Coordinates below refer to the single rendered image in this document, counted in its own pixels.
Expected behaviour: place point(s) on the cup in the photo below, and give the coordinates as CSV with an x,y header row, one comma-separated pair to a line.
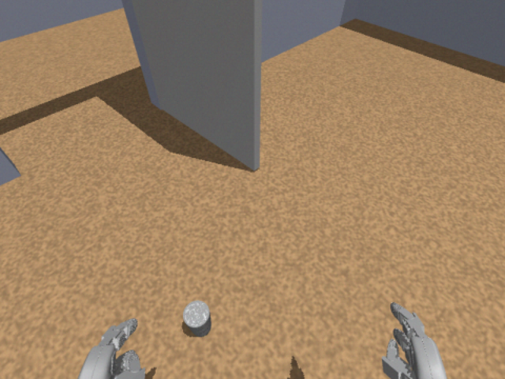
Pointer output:
x,y
197,317

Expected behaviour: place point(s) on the left robot hand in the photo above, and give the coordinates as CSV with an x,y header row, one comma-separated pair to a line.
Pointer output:
x,y
101,362

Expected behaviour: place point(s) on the right robot hand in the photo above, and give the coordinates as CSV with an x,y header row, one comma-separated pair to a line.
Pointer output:
x,y
421,352

